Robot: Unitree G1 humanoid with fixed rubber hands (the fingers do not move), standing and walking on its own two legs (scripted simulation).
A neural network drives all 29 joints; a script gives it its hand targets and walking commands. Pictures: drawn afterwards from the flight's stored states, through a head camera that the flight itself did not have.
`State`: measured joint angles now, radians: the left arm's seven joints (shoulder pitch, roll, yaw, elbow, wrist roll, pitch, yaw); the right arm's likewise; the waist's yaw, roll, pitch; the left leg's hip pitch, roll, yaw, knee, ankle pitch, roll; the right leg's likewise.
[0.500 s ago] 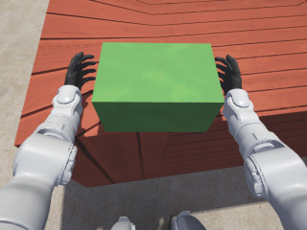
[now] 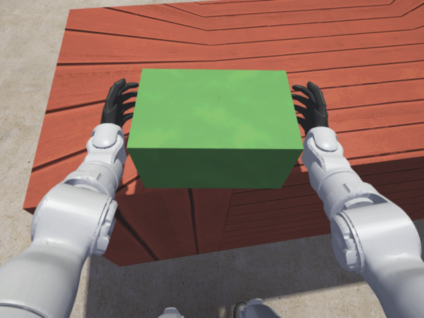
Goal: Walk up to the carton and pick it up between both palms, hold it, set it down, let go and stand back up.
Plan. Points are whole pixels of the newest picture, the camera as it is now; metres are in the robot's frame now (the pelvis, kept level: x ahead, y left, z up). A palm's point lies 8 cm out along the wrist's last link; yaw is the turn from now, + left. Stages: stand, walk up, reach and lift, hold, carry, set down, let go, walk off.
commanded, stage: reach and lift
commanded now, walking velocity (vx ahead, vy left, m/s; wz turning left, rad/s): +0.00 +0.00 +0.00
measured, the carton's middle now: (213, 130) +0.47 -0.01 +0.03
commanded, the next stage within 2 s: none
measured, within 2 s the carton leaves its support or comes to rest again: neither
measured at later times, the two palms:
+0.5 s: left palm (114, 123) +0.47 +0.18 +0.07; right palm (314, 125) +0.44 -0.19 +0.08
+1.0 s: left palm (115, 127) +0.46 +0.19 +0.06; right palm (312, 128) +0.44 -0.19 +0.07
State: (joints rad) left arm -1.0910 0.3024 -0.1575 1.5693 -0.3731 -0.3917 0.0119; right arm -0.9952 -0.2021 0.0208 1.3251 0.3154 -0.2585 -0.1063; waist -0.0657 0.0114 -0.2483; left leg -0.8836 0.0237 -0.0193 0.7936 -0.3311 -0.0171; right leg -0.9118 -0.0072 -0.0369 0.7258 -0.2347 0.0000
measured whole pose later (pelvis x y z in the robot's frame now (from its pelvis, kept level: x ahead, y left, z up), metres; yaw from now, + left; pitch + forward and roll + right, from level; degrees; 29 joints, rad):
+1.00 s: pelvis +0.04 +0.01 +0.04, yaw +1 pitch +18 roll -1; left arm -0.89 0.18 0.33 1.47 0.02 -0.61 -0.01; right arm -0.76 -0.10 -0.48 1.15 -0.26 -0.49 0.00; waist -0.06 0.02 -0.09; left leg -0.53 0.01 0.00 0.46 -0.24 0.01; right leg -0.54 -0.03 -0.04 0.38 -0.14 0.02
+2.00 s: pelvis +0.02 +0.02 +0.03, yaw -1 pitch +25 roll -2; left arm -0.94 0.22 0.17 1.53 -0.02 -0.69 0.02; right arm -0.79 -0.13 -0.41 1.39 -0.18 -0.81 -0.12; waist -0.05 0.02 -0.21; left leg -0.74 0.03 0.02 0.50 -0.20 0.01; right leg -0.71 -0.02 -0.05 0.33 -0.05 0.02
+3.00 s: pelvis +0.02 +0.01 +0.05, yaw +1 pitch -1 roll -1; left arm -0.51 0.12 0.16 0.61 -0.01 0.12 0.08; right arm -0.52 -0.16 -0.09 0.71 0.15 0.00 -0.07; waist -0.06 -0.01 -0.05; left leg -0.12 0.01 0.00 0.33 -0.20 0.01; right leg -0.12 -0.02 -0.03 0.23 -0.09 0.02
